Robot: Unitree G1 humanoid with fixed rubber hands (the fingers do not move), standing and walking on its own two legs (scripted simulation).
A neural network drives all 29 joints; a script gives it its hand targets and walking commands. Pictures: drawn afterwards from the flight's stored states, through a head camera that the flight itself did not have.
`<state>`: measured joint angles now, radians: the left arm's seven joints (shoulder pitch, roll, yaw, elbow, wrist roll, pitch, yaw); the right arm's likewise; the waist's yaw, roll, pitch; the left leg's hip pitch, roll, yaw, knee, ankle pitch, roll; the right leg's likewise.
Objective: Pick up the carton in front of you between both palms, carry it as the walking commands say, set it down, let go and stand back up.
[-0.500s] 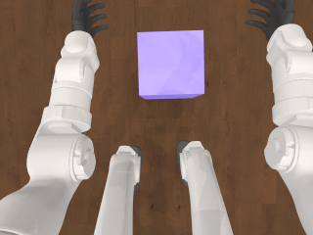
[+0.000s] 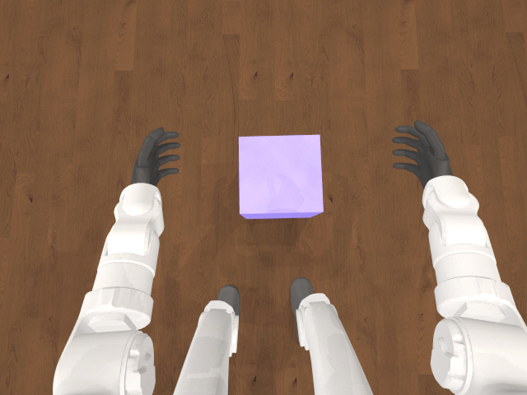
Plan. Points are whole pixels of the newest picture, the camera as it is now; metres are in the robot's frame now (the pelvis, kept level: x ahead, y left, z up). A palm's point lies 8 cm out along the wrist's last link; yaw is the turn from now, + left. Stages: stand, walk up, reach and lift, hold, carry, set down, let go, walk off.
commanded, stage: let go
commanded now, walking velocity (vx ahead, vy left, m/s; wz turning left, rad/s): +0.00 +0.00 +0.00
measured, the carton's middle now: (278, 181) +0.48 -0.04 -0.57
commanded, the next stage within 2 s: stand in 1.02 s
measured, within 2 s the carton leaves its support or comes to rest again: neither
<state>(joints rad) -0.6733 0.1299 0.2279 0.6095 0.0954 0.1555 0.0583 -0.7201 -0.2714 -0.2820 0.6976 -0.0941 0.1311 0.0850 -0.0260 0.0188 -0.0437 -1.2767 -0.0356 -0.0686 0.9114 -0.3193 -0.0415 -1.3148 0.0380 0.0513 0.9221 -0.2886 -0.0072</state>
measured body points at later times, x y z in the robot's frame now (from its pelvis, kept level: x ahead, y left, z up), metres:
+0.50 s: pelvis +0.05 +0.02 +0.08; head +0.15 +0.02 +0.52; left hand +0.27 +0.24 -0.01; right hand +0.25 -0.22 -0.01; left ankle +0.03 +0.14 -0.66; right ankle +0.05 -0.11 -0.66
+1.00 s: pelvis +0.06 +0.02 +0.08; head +0.07 +0.02 +0.53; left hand +0.24 +0.25 +0.01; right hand +0.23 -0.22 +0.01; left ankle +0.03 +0.14 -0.66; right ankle +0.05 -0.11 -0.66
